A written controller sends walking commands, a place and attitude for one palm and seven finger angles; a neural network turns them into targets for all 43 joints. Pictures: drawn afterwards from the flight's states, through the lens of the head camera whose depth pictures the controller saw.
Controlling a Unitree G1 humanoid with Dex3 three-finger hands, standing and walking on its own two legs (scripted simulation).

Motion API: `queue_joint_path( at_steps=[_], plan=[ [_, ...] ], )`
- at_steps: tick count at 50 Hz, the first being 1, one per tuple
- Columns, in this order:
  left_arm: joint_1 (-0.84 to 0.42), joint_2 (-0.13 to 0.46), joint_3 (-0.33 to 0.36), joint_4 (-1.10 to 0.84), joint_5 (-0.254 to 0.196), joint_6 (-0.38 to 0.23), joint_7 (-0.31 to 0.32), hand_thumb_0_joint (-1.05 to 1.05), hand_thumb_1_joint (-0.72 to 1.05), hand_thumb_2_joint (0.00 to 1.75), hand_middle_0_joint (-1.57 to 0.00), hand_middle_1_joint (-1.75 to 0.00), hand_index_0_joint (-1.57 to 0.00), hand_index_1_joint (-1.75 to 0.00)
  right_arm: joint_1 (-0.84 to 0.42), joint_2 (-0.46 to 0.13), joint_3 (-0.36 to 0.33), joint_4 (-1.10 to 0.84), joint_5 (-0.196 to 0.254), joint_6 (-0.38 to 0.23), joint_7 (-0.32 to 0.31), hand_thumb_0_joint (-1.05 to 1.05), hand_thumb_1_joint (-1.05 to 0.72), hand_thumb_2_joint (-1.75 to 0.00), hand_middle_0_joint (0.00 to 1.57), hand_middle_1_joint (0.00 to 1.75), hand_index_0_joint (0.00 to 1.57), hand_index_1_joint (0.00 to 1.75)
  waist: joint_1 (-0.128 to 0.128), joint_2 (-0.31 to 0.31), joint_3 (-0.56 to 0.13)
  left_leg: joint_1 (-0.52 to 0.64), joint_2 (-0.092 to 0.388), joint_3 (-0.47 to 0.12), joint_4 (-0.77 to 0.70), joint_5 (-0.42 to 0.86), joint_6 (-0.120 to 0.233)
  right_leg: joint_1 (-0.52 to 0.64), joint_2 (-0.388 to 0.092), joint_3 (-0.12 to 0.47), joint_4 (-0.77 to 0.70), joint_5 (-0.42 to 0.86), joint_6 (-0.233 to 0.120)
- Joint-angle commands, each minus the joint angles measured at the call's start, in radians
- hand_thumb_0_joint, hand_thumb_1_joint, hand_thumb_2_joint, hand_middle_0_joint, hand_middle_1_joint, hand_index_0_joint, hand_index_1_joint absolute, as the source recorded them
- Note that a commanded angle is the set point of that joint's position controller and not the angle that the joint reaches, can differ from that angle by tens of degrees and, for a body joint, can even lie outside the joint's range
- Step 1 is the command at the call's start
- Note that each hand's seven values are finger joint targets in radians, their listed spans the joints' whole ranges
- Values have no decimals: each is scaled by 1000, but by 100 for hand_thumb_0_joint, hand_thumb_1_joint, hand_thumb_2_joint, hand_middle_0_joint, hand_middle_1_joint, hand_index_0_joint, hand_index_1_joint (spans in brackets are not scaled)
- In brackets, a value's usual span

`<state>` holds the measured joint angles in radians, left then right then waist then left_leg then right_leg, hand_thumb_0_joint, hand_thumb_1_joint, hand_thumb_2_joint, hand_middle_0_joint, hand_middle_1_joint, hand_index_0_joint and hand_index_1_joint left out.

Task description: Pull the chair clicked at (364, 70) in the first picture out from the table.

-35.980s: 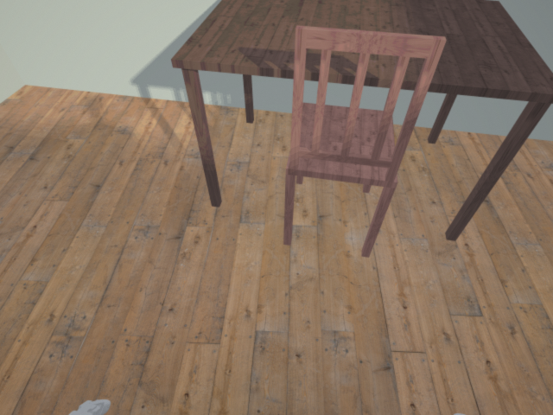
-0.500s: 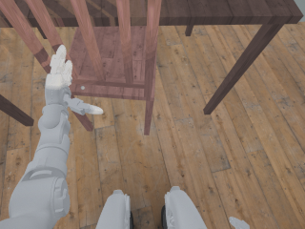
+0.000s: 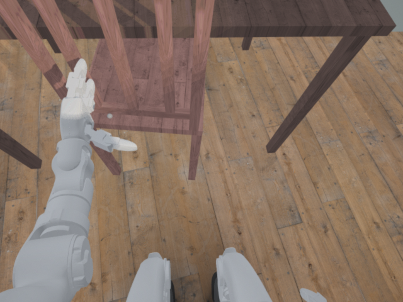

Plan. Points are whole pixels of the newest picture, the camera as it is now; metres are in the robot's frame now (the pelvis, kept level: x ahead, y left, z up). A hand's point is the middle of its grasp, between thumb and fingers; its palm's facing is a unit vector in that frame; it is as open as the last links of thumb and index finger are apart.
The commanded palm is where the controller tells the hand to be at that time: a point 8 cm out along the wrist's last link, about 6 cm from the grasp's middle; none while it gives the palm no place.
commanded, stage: hook a spindle and tug to test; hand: left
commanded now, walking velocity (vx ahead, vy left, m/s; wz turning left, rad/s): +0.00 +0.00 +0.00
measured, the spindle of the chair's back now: (120, 59) +0.59 +0.15 +0.06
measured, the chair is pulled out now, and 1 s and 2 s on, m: -0.07 -0.07 -0.07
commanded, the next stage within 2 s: open the thumb and straighten the fingers in 1.56 s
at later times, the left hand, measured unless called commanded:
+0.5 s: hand (116, 115) +0.47 +0.15 +0.03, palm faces +0.04 -1.00 -0.04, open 14.4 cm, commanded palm +0.44 +0.20 +0.02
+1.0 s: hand (116, 116) +0.47 +0.15 +0.03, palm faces +0.04 -1.00 -0.04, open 5.0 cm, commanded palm +0.44 +0.20 +0.02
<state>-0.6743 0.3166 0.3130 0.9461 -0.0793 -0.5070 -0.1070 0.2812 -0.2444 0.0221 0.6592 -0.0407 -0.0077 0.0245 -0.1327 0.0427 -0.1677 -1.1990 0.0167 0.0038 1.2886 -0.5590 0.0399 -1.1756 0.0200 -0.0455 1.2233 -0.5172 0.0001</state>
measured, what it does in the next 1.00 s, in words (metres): stands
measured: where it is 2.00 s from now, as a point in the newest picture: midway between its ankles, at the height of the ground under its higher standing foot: outside the picture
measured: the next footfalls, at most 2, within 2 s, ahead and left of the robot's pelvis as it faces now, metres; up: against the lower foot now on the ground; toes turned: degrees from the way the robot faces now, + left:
none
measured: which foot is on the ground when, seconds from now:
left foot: down 0.00-1.00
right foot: down 0.00-1.00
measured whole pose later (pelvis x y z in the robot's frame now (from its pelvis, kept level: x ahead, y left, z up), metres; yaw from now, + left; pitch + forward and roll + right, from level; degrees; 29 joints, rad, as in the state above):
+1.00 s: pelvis +0.00 +0.00 +0.00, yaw +0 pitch +27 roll -3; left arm -0.68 0.30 0.30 0.96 -0.08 -0.51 -0.09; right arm 0.28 -0.25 0.02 0.66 -0.04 0.00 0.03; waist -0.13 0.04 -0.17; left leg -1.20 0.02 0.01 1.29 -0.56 0.03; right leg -1.18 0.02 -0.04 1.23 -0.52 -0.01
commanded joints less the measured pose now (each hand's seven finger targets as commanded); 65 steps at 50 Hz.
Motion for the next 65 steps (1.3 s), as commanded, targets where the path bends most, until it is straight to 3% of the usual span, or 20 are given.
queue_joint_path(
  at_steps=[1,3,4,9,12,18,28,31,34,37,39,42,43,47,51,53,56,58,62,65],
  plan=[
    [-329,140,-12,-206,-12,-63,-5,0,-50,30,-6,-8,-6,-8,138,-166,-62,-69,1,-16,-3,0,-90,-90,20,30,20,30,-24,74,-497,450,4,-73,-153,476,-45,189,22,2,-133,297,-30],
    [-353,147,-1,-169,-13,-55,4,0,-50,30,-6,-8,-6,-8,132,-167,-60,-59,2,-12,-2,0,-90,-90,20,30,20,30,-30,59,-445,404,1,-67,-153,410,-40,175,20,4,-145,261,-27],
    [-346,187,34,-178,-11,-61,10,0,-50,30,-8,-13,-8,-13,135,-171,-61,-65,1,-11,-4,0,-90,-90,20,30,20,30,-17,34,-454,386,0,-67,-156,397,-38,202,21,6,-142,258,-28],
    [-339,212,56,-199,-6,-87,12,0,-50,30,-17,-41,-17,-41,125,-165,-58,-74,-3,-14,-5,0,-90,-90,20,30,20,30,-10,44,-488,365,-7,-50,-141,407,-32,245,18,23,-134,298,-27],
    [-369,158,5,-193,-7,-88,-1,0,-50,30,-22,-57,-22,-57,121,-160,-57,-72,-1,-17,-3,0,-90,-90,20,30,20,30,-24,73,-485,386,-5,-56,-139,398,-36,205,17,17,-131,277,-28],
    [-417,167,6,-192,-11,-80,3,0,-50,30,-32,-90,-32,-90,129,-168,-61,-62,-1,-19,-10,0,-90,-90,20,30,20,30,-29,74,-505,416,-1,-68,-142,400,-38,182,17,10,-132,257,-29],
    [-394,224,68,-136,0,-80,22,0,6,54,-50,-145,-50,-145,134,-166,-54,-67,-6,-12,-7,0,-90,-90,20,30,20,30,-21,18,-482,294,-13,-39,-126,351,-21,260,17,37,-136,277,-22],
    [-390,199,38,-195,-1,-86,8,0,23,61,-50,-145,-50,-145,132,-160,-56,-80,-4,-13,-3,0,-90,-90,20,30,20,30,-20,65,-535,344,-11,-41,-127,395,-25,263,17,36,-124,312,-26],
    [-364,199,45,-180,-10,-75,2,0,40,68,-50,-145,-50,-145,133,-162,-58,-75,0,-9,-4,0,-90,-90,20,30,20,30,-22,27,-504,319,-9,-38,-130,379,-23,273,18,37,-137,308,-21],
    [-355,162,16,-198,-15,-69,-2,0,56,76,-50,-145,-50,-145,133,-160,-60,-75,4,-14,-3,0,-90,-90,20,30,20,30,-20,73,-508,368,-7,-43,-138,389,-29,238,18,28,-140,291,-25],
    [-373,196,42,-191,-18,-70,5,0,68,80,-50,-145,-50,-145,139,-168,-61,-67,2,-13,-8,0,-90,-90,20,30,20,30,-28,21,-485,342,-6,-48,-138,372,-25,244,20,28,-143,283,-21],
    [-384,170,14,-215,-12,-81,5,0,84,88,-50,-145,-50,-145,132,-161,-59,-68,2,-20,-7,0,-90,-90,20,30,20,30,-22,84,-507,382,-7,-50,-142,392,-32,224,17,25,-137,283,-26],
    [-380,160,12,-193,-13,-79,8,0,90,90,-50,-145,-50,-145,135,-162,-60,-62,0,-20,-7,0,-90,-90,20,30,20,30,-28,65,-488,379,-6,-51,-139,389,-31,215,18,23,-140,279,-25],
    [-362,147,4,-178,-8,-82,12,0,90,90,-50,-145,-50,-145,135,-164,-60,-66,-1,-21,-5,0,-90,-90,20,30,20,30,-22,71,-493,391,-6,-57,-145,397,-34,206,18,17,-135,272,-28],
    [-317,165,22,-192,-12,-74,14,0,90,90,-50,-145,-50,-145,131,-164,-61,-77,1,-16,-4,0,-90,-90,20,30,20,30,-16,21,-493,358,-8,-48,-142,403,-28,251,20,24,-133,306,-26],
    [-289,173,32,-211,-14,-73,13,0,90,90,-50,-145,-50,-145,122,-161,-60,-85,3,-14,-1,0,-90,-90,20,30,20,30,0,42,-491,355,-8,-44,-147,396,-32,256,18,24,-133,299,-27],
    [-286,124,-8,-271,-21,-76,16,0,90,90,-50,-145,-50,-145,115,-155,-62,-94,6,-17,-1,0,-90,-90,20,30,20,30,-8,57,-508,395,-6,-48,-147,426,-34,244,19,22,-133,316,-27],
    [-264,134,-2,-311,-25,-80,19,0,90,90,-50,-145,-50,-145,113,-157,-66,-90,7,-20,-1,0,-90,-90,20,30,20,30,1,69,-529,426,-4,-50,-150,459,-40,251,18,20,-133,332,-27],
    [-216,89,-37,-308,-28,-65,22,0,90,90,-50,-145,-50,-145,104,-151,-65,-89,12,-24,-2,0,-90,-90,20,30,20,30,-6,46,-483,402,-5,-47,-154,437,-38,249,17,18,-140,327,-25],
    [-211,109,-20,-326,-27,-67,27,0,90,90,-50,-145,-50,-145,95,-153,-66,-92,12,-29,-5,0,-90,-90,20,30,20,30,6,33,-469,373,-10,-42,-160,389,-35,266,15,25,-147,298,-26]
  ],
)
